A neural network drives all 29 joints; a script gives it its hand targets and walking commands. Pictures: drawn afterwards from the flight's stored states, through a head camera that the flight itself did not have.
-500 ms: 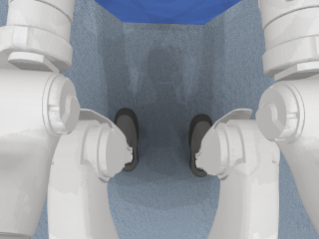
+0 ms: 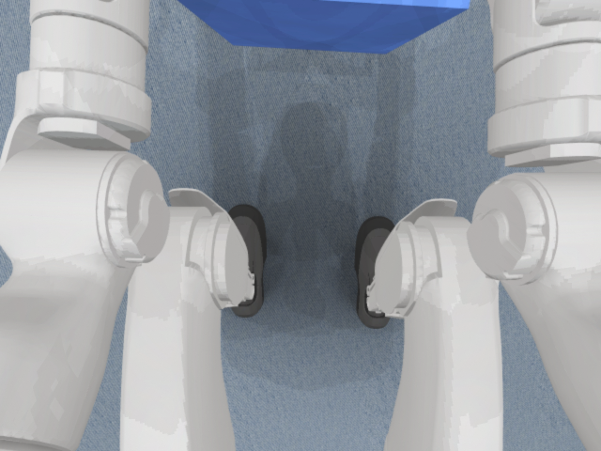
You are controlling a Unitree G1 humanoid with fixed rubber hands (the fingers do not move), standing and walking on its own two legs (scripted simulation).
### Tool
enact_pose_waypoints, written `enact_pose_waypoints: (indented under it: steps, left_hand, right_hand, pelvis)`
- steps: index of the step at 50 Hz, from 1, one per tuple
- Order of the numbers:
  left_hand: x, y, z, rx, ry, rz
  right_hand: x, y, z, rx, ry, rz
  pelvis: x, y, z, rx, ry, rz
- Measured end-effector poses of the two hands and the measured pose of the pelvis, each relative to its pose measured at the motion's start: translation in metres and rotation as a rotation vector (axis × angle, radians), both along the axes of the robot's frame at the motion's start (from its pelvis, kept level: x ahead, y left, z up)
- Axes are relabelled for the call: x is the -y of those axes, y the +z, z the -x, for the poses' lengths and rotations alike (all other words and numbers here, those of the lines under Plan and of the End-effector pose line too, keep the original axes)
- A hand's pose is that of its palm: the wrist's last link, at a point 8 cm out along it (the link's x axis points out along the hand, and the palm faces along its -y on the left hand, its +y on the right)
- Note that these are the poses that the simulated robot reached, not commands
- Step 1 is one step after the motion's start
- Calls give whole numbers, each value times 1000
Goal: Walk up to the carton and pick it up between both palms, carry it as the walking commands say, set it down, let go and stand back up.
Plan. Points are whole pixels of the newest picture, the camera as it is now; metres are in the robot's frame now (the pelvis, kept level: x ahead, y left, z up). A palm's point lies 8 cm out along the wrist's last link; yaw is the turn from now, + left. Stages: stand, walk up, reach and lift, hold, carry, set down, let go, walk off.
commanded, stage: reach and lift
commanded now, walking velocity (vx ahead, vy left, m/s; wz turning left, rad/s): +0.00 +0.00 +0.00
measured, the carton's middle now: out of the picture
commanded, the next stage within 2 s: none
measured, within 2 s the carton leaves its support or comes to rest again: neither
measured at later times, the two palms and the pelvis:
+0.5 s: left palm out of the picture +0.56 +0.15 -0.04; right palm out of the picture +0.56 -0.14 -0.04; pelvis +0.00 +0.00 +0.06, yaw -2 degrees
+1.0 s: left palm out of the picture +0.54 +0.15 +0.03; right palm out of the picture +0.54 -0.14 +0.04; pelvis -0.02 +0.00 +0.10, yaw -2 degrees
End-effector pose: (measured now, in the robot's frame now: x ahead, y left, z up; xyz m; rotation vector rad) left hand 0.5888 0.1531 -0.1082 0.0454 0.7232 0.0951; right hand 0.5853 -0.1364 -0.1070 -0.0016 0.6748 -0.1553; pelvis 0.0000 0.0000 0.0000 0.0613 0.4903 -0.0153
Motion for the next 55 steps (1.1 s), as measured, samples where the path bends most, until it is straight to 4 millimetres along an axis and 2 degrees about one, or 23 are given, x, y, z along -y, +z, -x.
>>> enact_pose_waypoints:
  steps: [18,27,46,55]
  left_hand:
    - [2,51,12,32,15,17]
    - [0,71,28,40,23,22]
    - [5,131,44,69,29,44]
    - [8,150,53,57,26,49]
  right_hand:
    - [2,53,10,33,-14,-17]
    - [-1,76,23,41,-9,-16]
    - [5,137,41,70,-24,-22]
    - [8,157,52,59,-26,-15]
  pelvis:
    - [0,41,2,28,-19,5]
    - [-1,59,6,53,-27,10]
    - [-1,92,16,116,-35,17]
    - [-1,111,17,141,-39,20]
